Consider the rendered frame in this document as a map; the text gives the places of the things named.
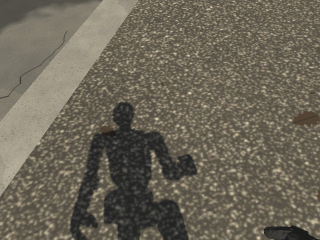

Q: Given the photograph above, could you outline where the robot right hand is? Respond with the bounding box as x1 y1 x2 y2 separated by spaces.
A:
264 225 320 240

